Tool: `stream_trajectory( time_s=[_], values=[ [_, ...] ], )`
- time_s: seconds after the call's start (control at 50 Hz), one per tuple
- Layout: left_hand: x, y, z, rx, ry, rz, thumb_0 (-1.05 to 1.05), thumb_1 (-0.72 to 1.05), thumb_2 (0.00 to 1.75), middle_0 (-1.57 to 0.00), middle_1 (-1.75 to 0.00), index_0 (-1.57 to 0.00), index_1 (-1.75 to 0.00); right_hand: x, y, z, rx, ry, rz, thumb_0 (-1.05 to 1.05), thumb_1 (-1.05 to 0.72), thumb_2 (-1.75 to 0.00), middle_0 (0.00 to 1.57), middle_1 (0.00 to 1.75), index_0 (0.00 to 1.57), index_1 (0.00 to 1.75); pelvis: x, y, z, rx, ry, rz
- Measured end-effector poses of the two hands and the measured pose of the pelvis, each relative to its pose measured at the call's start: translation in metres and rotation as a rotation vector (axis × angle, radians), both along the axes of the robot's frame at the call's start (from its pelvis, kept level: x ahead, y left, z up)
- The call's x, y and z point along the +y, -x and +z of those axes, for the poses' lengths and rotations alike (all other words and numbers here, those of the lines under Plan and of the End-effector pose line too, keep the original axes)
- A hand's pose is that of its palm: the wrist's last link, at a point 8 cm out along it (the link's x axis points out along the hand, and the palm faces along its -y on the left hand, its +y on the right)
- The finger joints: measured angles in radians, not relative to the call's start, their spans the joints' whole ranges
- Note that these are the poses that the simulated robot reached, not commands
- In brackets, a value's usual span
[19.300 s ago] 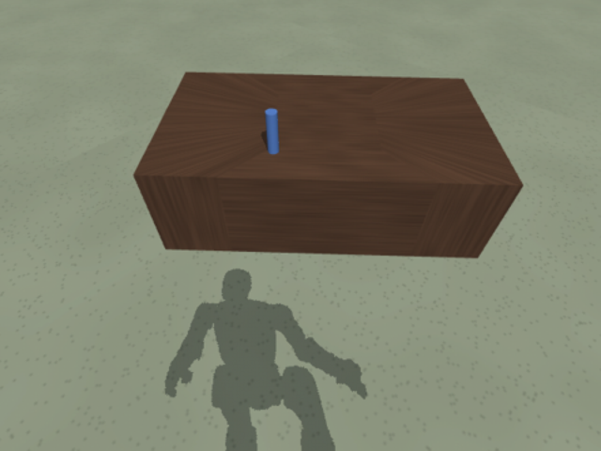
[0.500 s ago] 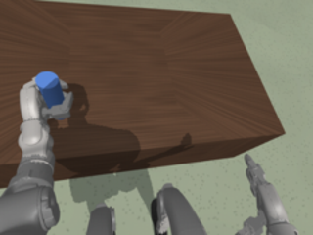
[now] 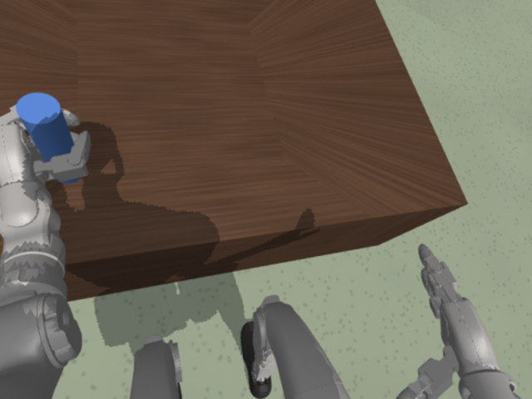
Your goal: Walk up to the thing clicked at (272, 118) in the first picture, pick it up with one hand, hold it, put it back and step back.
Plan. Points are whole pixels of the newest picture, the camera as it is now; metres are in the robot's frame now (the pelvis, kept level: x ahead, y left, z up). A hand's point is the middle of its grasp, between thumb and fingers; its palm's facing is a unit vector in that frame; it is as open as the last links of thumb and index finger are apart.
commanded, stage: crouch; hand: left
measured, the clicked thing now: (55, 144) +0.51 +0.20 -0.02
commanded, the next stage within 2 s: lower in 0.04 s
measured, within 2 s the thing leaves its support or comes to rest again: rests again in 1.30 s
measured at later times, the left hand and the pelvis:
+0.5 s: hand (77, 155) +0.53 +0.18 -0.07, palm faces +0.14 -0.99 +0.00, open 5.7 cm; pelvis -0.01 +0.00 -0.03, yaw -1 degrees
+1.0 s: hand (85, 161) +0.53 +0.18 -0.11, palm faces +0.13 -0.99 -0.02, open 5.7 cm; pelvis -0.02 +0.00 -0.05, yaw -1 degrees
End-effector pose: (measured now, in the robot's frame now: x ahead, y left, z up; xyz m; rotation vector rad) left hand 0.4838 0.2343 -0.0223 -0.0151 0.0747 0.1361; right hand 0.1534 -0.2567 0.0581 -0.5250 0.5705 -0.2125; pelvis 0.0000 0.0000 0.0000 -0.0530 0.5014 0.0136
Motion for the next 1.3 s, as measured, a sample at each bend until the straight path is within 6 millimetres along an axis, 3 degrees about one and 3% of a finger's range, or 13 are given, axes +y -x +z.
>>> stream_trajectory(
  time_s=[0.26, 0.6, 1.3],
  values=[
    [0.001, -0.009, -0.011, 0.008, -0.017, -0.006, -0.08, 0.05, 1.17, -0.99, -1.14, -1.04, -1.15, 0.0, 0.001, -0.004, 0.001, 0.018, -0.001, -0.01, 0.53, -0.06, 0.06, 0.06, 0.06, 0.05, 0.0, 0.003, -0.008, 0.021, 0.007, 0.001],
    [0.002, -0.016, -0.063, 0.019, -0.01, -0.006, -0.08, 0.04, 1.17, -0.99, -1.14, -1.04, -1.15, 0.005, 0.005, -0.01, 0.016, 0.096, 0.019, -0.01, 0.53, -0.06, 0.06, 0.06, 0.06, 0.05, 0.002, 0.01, -0.034, 0.074, 0.022, -0.004],
    [-0.005, -0.028, -0.102, 0.026, -0.035, -0.012, -0.08, 0.04, 1.17, -0.99, -1.14, -1.03, -1.16, 0.009, 0.011, -0.017, -0.007, 0.151, 0.032, -0.01, 0.53, -0.05, 0.06, 0.06, 0.07, 0.05, 0.001, 0.02, -0.063, 0.113, 0.029, -0.007]
  ],
)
